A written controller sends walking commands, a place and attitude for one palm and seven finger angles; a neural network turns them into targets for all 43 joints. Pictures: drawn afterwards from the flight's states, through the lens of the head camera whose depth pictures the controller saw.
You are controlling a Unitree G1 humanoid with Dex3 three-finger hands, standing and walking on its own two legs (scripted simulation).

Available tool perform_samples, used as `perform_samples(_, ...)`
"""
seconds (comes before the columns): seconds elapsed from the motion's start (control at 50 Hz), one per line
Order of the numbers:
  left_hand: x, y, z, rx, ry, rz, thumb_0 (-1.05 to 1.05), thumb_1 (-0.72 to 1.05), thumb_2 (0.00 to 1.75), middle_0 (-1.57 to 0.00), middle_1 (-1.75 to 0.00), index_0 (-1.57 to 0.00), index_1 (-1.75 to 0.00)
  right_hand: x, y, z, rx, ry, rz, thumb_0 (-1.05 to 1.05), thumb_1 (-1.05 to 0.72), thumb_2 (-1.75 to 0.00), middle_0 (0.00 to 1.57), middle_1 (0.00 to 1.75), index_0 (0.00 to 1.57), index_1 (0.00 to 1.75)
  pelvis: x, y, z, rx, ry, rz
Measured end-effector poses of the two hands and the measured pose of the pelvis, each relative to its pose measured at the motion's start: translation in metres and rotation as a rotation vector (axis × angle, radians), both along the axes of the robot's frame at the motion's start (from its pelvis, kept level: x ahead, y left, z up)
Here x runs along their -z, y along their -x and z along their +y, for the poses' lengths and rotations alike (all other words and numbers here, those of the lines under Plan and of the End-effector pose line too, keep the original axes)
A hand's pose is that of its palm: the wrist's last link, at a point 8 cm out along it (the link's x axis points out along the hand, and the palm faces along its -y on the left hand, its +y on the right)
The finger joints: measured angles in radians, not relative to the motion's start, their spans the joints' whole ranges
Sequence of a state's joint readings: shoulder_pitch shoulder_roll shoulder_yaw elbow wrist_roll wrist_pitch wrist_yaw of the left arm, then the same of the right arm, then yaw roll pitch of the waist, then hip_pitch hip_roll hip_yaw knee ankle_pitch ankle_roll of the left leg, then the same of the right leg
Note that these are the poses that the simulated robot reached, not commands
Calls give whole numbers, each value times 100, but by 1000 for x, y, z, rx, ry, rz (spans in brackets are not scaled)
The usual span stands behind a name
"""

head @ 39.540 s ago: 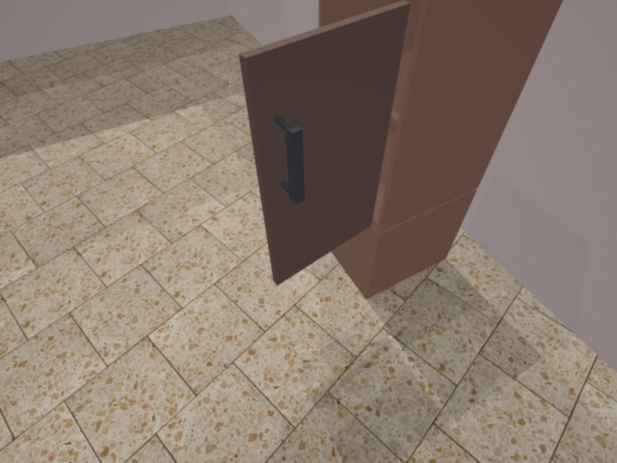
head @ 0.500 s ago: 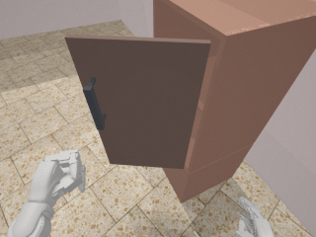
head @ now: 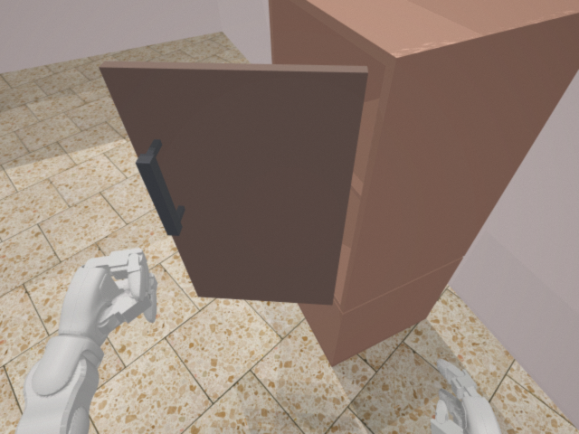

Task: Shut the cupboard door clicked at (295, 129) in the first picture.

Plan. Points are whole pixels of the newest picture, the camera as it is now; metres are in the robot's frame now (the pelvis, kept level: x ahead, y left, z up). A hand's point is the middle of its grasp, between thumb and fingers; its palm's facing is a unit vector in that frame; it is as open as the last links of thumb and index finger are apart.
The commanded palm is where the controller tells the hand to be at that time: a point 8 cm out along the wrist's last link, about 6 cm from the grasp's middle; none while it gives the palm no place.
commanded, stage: bring the fist close to the handle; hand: left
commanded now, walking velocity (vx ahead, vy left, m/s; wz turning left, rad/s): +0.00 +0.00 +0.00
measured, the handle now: (165, 190) +0.46 +0.23 +0.09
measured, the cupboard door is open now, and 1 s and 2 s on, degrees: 60 60 52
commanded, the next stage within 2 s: push the door shut along its arc in 1.12 s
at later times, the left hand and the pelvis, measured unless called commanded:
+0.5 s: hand (150, 256) +0.32 +0.21 +0.09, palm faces -0.01 -1.00 -0.04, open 3.1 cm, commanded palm +0.30 +0.26 +0.09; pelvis +0.01 +0.01 +0.00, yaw -1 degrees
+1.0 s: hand (160, 237) +0.36 +0.20 +0.09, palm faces -0.02 -1.00 -0.03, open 3.1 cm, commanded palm +0.33 +0.25 +0.09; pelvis +0.01 +0.02 +0.01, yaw -2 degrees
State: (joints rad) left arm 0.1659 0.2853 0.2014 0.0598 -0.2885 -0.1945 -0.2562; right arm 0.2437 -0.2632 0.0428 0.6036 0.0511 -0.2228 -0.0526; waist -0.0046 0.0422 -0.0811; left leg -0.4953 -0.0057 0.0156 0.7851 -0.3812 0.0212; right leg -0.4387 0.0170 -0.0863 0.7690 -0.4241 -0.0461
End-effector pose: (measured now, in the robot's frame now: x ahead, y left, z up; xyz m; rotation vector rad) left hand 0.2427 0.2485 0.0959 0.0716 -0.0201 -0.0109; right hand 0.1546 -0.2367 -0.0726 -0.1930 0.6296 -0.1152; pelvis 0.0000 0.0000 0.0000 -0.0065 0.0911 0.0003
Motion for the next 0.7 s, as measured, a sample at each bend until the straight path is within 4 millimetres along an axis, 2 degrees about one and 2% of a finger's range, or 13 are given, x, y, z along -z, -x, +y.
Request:
perform_samples(0.28,3,-29,6,-6,20,10,2,90,90,-131,-150,-130,-150,2,11,-16,51,25,56,2,-91,-90,20,30,20,30,-2,-5,0,12,-5,12)
perform_samples(0.58,5,-72,17,-7,41,17,2,90,90,-131,-150,-130,-150,7,21,-6,74,18,127,2,-91,-90,20,30,20,30,-3,-6,9,18,1,27)
perform_samples(0.7,2,-87,10,14,46,0,2,90,90,-131,-150,-130,-150,10,28,-2,84,19,160,2,-91,-90,20,30,20,30,-4,-7,14,20,4,34)
